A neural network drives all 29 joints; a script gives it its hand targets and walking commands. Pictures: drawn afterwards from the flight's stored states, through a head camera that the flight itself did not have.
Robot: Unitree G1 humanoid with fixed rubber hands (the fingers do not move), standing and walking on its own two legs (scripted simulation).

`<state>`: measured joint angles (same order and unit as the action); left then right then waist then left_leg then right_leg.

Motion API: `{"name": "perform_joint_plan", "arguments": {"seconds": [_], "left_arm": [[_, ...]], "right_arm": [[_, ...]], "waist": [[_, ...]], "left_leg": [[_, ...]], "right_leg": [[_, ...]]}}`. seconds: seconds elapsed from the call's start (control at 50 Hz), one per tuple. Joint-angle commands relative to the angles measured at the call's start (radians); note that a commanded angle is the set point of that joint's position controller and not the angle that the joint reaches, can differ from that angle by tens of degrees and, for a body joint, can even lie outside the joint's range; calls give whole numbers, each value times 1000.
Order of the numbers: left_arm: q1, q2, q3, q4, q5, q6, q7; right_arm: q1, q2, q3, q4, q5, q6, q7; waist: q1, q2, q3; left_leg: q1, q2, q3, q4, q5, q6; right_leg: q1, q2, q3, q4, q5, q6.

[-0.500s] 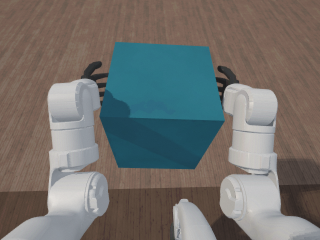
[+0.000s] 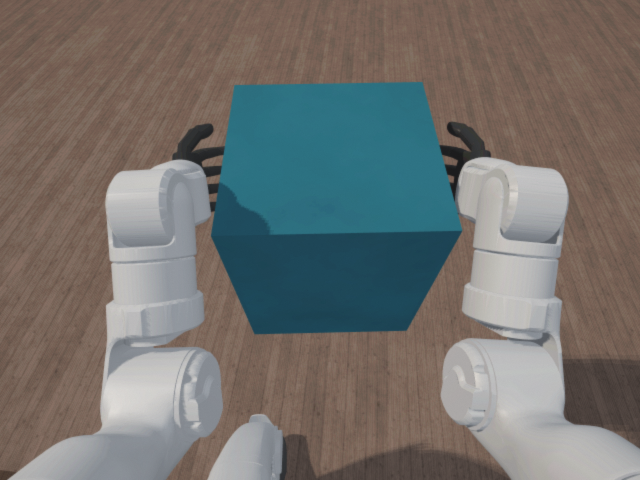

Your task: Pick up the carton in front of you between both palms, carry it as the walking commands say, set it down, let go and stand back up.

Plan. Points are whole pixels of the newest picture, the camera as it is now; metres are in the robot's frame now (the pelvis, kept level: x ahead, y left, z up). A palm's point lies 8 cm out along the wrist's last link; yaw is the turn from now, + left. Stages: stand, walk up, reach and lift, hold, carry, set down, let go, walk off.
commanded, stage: carry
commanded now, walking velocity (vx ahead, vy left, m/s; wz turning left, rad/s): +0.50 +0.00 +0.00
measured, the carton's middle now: (329, 221) +0.39 +0.01 +0.10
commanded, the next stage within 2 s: none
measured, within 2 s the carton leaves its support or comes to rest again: neither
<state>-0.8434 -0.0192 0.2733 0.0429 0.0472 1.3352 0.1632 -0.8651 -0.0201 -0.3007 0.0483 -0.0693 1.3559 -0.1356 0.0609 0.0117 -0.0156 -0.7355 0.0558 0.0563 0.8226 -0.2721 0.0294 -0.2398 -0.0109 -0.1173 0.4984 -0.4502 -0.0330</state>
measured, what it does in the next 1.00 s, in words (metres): walks ahead: left foot, then right foot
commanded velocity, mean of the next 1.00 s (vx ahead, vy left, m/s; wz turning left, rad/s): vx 0.50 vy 0.00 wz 0.00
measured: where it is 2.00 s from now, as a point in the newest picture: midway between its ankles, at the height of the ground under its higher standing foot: (329, 194)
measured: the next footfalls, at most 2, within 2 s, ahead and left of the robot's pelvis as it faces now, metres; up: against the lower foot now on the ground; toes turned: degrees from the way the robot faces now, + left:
left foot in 0.06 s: +0.23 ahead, +0.11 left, +0.01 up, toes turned +6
right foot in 0.52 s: +0.49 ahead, -0.09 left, +0.01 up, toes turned -7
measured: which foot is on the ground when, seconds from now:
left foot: up 0.00-0.04, down 0.06-0.54, up 0.56-0.98, down 1.00-1.00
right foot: down 0.00-0.10, up 0.12-0.50, down 0.52-1.00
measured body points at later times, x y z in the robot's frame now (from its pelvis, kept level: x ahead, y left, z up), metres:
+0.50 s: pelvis +0.31 +0.00 +0.01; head +0.32 +0.00 +0.46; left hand +0.69 +0.14 +0.15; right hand +0.68 -0.16 +0.14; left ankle +0.19 +0.11 -0.72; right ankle +0.45 -0.10 -0.71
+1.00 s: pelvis +0.62 +0.01 +0.01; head +0.60 +0.01 +0.46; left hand +0.89 +0.17 +0.10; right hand +0.90 -0.13 +0.10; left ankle +0.74 +0.11 -0.72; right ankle +0.45 -0.09 -0.72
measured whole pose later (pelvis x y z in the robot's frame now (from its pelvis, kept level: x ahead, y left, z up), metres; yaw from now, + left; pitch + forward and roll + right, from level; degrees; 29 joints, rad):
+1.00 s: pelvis +0.62 +0.01 +0.01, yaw +0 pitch +4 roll +0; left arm -0.16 -0.13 0.11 -0.34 0.09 1.19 0.09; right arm -0.16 0.13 -0.11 -0.35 -0.10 1.20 -0.10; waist 0.02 0.00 -0.13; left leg -0.47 0.03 0.18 0.42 -0.04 0.02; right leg 0.01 -0.03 -0.13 0.38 -0.44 0.00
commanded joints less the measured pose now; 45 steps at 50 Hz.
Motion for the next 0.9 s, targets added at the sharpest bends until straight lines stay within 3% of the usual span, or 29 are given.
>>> {"name": "perform_joint_plan", "arguments": {"seconds": [0.0, 0.02, 0.04, 0.06, 0.08, 0.1, 0.14, 0.16, 0.18, 0.22, 0.3, 0.44, 0.48, 0.5, 0.52, 0.54, 0.56, 0.6, 0.62, 0.66, 0.74, 0.82, 0.88], "left_arm": [[-764, -1022, -619, -16, -439, -4, -271], [-755, -1026, -613, 15, -433, -6, -274], [-748, -1037, -606, 43, -426, -9, -277], [-750, -1039, -596, 61, -417, -12, -279], [-778, -1051, -588, 59, -421, -14, -280], [-809, -1056, -605, 31, -421, -19, -270], [-823, -1065, -588, 20, -407, -30, -252], [-817, -1069, -588, -1, -408, -31, -241], [-816, -1069, -585, -29, -408, -30, -229], [-808, -1060, -590, -79, -411, -26, -206], [-707, -1037, -595, -59, -365, -16, -185], [-592, -1096, -613, 115, -341, -54, -246], [-556, -1133, -601, 159, -347, -74, -268], [-512, -1144, -588, 180, -347, -85, -279], [-456, -1118, -572, 187, -334, -88, -283], [-469, -1129, -578, 177, -329, -106, -284], [-438, -1143, -581, 140, -335, -115, -287], [-457, -1196, -620, 11, -360, -133, -292], [-457, -1213, -651, -53, -372, -140, -293], [-406, -1229, -701, -160, -382, -155, -294], [-196, -1204, -800, -311, -379, -175, -311], [18, -1137, -876, -405, -364, -186, -331], [158, -1087, -876, -430, -355, -172, -336]], "right_arm": [[-680, 1018, 603, 57, 373, -15, 207], [-673, 1031, 595, 95, 373, -18, 217], [-651, 1039, 581, 137, 375, -23, 227], [-642, 1042, 570, 157, 381, -31, 236], [-660, 1044, 568, 164, 385, -45, 241], [-656, 1067, 562, 150, 401, -45, 244], [-798, 1106, 607, 19, 463, -58, 248], [-848, 1123, 624, -43, 492, -63, 247], [-886, 1132, 636, -100, 514, -65, 244], [-901, 1121, 646, -178, 537, -58, 238], [-780, 1089, 640, -147, 508, -38, 236], [-623, 1137, 646, 75, 429, -84, 274], [-577, 1162, 642, 107, 420, -105, 280], [-569, 1167, 642, 112, 419, -114, 283], [-536, 1196, 664, 97, 423, -115, 281], [-540, 1205, 647, 102, 405, -118, 282], [-529, 1227, 666, 82, 412, -127, 281], [-483, 1264, 693, 22, 419, -148, 277], [-446, 1280, 711, -15, 421, -157, 274], [-369, 1296, 754, -97, 422, -175, 265], [-152, 1274, 842, -245, 380, -211, 245], [49, 1178, 905, -378, 329, -223, 244], [147, 1119, 928, -456, 333, -197, 255]], "waist": [[-10, -173, -457], [-54, -162, -478], [-100, -115, -541], [-132, -20, -619], [-141, 250, -645], [-141, 279, -594], [-137, 80, -546], [-124, 52, -529], [-112, 74, -532], [-110, 102, -551], [-123, 117, -547], [-108, 145, -435], [-79, 100, -485], [-48, 52, -535], [-45, -155, -643], [-23, -331, -616], [-31, -274, -574], [-37, -103, -515], [-44, -89, -502], [-46, -124, -515], [-40, -135, -511], [-37, -146, -450], [-33, -160, -384]], "left_leg": [[201, -83, 121, -199, 50, 16], [346, -117, 161, -283, 83, 27], [574, -121, 175, -321, 111, 40], [844, 38, -81, -324, -48, 93], [1009, 281, -574, -406, 0, 214], [1054, 297, -687, -441, 182, 254], [966, 268, -500, -358, 356, 230], [910, 250, -428, -366, 355, 202], [873, 232, -377, -382, 321, 181], [860, 222, -325, -403, 320, 179], [892, 206, -223, -431, 391, 196], [841, 140, -40, -389, 632, 88], [748, 101, 47, -205, 702, 30], [588, 81, 51, -72, 503, -3], [322, 21, 43, 165, 125, -42], [55, -97, 14, 342, -230, -55], [-36, -51, -51, 422, -246, -29], [-33, 5, -69, 365, -134, -23], [-4, 29, -73, 302, -90, -32], [50, 27, -39, 201, -55, -51], [30, 24, 13, 24, 6, -68], [59, 0, 65, -160, 144, -55], [121, -18, 93, -282, 221, -36]], "right_leg": [[291, -192, 112, -31, 639, -116], [256, -177, 61, 68, 761, -84], [179, -144, 3, 225, 798, -42], [-54, -120, 13, 415, 538, 7], [-353, 23, 24, 649, 141, 46], [-528, 68, 104, 798, -77, 28], [-590, 0, 143, 882, -39, -3], [-581, -28, 151, 829, 3, -5], [-559, -43, 152, 772, 30, -1], [-541, -41, 128, 702, 49, 14], [-559, -60, 89, 475, 136, 33], [-294, 11, -32, 10, 410, 9], [9, 42, -92, -124, 470, -15], [234, -48, 7, -95, 441, -34], [512, -317, 390, -35, 480, -120], [616, -390, 643, -129, 470, -216], [596, -386, 613, -133, 429, -212], [470, -339, 461, -154, 507, -164], [419, -323, 394, -182, 523, -143], [402, -293, 300, -216, 556, -124], [461, -262, 203, -236, 624, -131], [477, -228, 126, -227, 759, -108], [453, -217, 82, -218, 799, -89]]}}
